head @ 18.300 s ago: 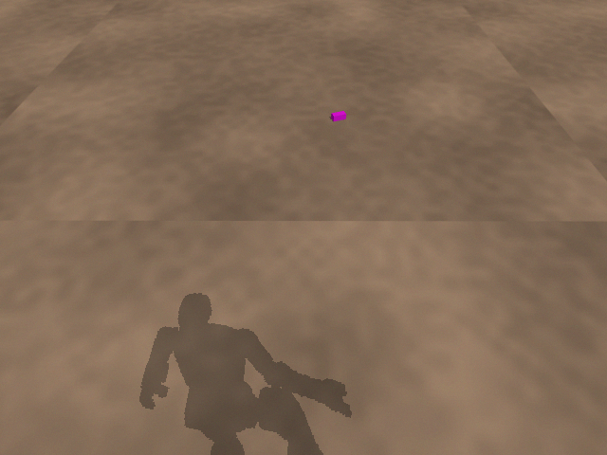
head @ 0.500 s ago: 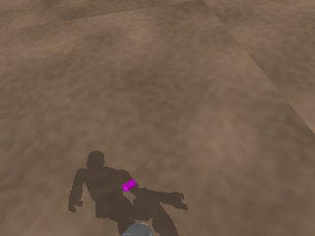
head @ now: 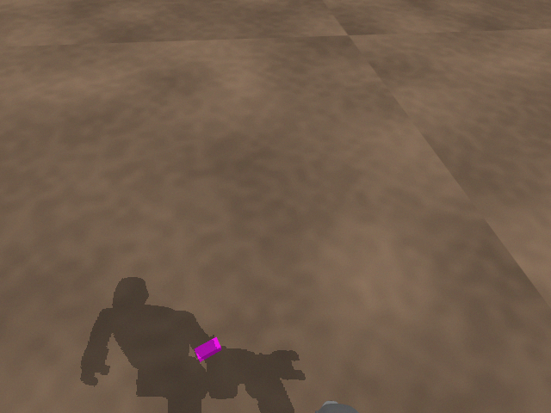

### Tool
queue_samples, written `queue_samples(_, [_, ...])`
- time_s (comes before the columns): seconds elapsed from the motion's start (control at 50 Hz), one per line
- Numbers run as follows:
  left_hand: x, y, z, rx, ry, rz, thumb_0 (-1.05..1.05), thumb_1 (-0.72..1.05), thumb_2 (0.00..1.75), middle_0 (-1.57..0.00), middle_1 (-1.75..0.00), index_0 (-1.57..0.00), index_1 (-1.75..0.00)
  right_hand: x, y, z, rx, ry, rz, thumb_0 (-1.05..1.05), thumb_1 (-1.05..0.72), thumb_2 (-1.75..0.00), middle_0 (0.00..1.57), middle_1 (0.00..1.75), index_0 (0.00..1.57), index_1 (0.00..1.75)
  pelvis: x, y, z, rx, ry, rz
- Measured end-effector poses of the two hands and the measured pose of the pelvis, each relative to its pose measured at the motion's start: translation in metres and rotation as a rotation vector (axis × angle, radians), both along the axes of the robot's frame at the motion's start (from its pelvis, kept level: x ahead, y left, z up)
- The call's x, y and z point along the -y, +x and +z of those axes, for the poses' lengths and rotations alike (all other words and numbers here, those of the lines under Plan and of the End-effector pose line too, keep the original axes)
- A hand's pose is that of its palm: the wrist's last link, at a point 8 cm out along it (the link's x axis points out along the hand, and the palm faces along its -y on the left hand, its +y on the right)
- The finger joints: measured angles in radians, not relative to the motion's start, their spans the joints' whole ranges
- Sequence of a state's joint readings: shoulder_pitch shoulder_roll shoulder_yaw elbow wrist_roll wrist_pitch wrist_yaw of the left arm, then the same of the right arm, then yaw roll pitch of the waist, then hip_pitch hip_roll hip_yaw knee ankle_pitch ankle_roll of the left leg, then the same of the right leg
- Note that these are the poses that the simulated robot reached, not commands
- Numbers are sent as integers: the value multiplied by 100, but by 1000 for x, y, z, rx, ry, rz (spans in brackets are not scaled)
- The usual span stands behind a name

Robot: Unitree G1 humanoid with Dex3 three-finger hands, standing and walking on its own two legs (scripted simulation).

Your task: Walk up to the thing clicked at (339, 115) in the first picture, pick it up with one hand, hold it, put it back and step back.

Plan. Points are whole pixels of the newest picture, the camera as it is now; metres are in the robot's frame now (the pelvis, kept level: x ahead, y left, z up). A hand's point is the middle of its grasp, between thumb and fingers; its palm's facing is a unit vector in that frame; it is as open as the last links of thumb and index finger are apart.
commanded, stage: walk up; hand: left
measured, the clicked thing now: (208, 349) +0.44 +0.23 -0.74
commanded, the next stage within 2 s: none
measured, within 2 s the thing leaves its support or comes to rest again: neither
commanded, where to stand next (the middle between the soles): +0.05 -0.01 m, yaw -1 degrees
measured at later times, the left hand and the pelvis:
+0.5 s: hand out of the picture +0.06 +0.30 -0.15, palm faces +0.00 -0.91 -0.42, open 7.4 cm; pelvis -0.02 +0.01 +0.00, yaw +1 degrees
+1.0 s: hand out of the picture +0.10 +0.27 -0.15, palm faces -0.04 -0.93 -0.37, open 7.4 cm; pelvis +0.01 +0.01 +0.00, yaw +0 degrees
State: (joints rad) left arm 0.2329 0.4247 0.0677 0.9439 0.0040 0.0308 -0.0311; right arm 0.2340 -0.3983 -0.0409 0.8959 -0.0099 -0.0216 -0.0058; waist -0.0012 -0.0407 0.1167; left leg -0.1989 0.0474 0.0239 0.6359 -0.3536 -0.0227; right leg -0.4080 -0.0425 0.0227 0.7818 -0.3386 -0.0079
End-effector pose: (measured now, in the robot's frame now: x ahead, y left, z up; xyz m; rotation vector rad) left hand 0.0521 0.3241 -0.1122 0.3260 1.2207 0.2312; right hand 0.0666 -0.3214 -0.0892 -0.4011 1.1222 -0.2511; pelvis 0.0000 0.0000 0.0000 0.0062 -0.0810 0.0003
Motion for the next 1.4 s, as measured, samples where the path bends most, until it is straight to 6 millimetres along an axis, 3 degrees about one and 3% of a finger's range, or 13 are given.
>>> queue_samples(0.14, [25, 31, 2, 65, 40, -58, 1, 90, 90, -20, -30, -20, -29, 8, 27, -35, -14, 51, -24, 1, -90, -90, 20, 30, 20, 30, 11, -12, -14, -15, 3, -2])
queue_samples(0.24, [22, 37, 10, 116, 75, -83, 1, 90, 90, -21, -30, -20, -30, -3, 16, -43, -35, 80, 4, 1, -90, -90, 20, 30, 20, 30, 4, -24, -14, -39, 0, 12])
queue_samples(0.34, [-2, 29, 7, 154, 77, -55, 1, 89, 90, -21, -30, -21, -30, -17, -16, -46, -109, 73, 19, 1, -90, -90, 20, 30, 20, 30, -9, -29, -19, -36, 18, 34])
queue_samples(0.42, [-15, 9, 7, 82, 73, -17, 1, 90, 90, -20, -30, -20, -30, -26, -43, -35, -142, 75, -9, 1, -90, -90, 20, 30, 20, 30, -16, -27, -10, -36, -4, 27])
queue_samples(0.48, [-20, -2, 6, 41, 66, -7, 1, 90, 90, -20, -30, -20, -30, -28, -51, -27, -146, 67, -20, 1, -90, -90, 20, 30, 21, 30, -15, -26, -4, -39, -12, 20])
queue_samples(0.58, [-12, -11, 2, -2, 46, -23, 1, 90, 90, -20, -30, -20, -29, -19, -47, -25, -124, 59, -28, 1, -90, -90, 20, 30, 21, 30, -12, -21, -4, -26, -42, 4])
queue_samples(0.72, [-4, -12, -5, 14, -19, -22, 1, 90, 90, -20, -30, -20, -30, -18, -22, -15, -65, 18, 3, 1, -90, -90, 20, 30, 20, 30, -20, -12, -4, -31, -7, 18])
queue_samples(0.86, [0, 11, -5, 6, -35, -25, 1, 90, 90, -20, -30, -20, -30, -25, 0, -2, -20, 23, 9, 1, -90, -90, 20, 30, 20, 30, -18, 2, 5, -33, -13, -3])
queue_samples(1.04, [11, 52, 8, 69, 5, -77, 1, 90, 90, -20, -30, -20, -29, -21, 22, -18, -9, 75, -29, 1, -90, -90, 20, 30, 20, 30, -9, 5, 3, -36, 1, -7])
queue_samples(1.12, [13, 68, 18, 88, 21, -109, 1, 90, 90, -20, -30, -20, -30, -17, 17, -21, 10, 108, -26, 1, -90, -90, 20, 30, 21, 30, -3, 16, 2, -36, 15, -21])
queue_samples(1.24, [26, 93, 27, 126, 69, -128, 1, 90, 90, -20, -30, -20, -29, 13, -5, -33, -94, 110, -74, 1, -90, -90, 20, 30, 21, 30, 21, 36, -1, -19, 0, -23])
queue_samples(1.4, [48, 87, 35, 75, 72, -102, 1, 90, 90, -20, -30, -20, -30, 28, 2, -34, -170, 101, -96, 1, -91, -90, 20, 30, 20, 30, 30, 44, 10, -17, 13, -16])
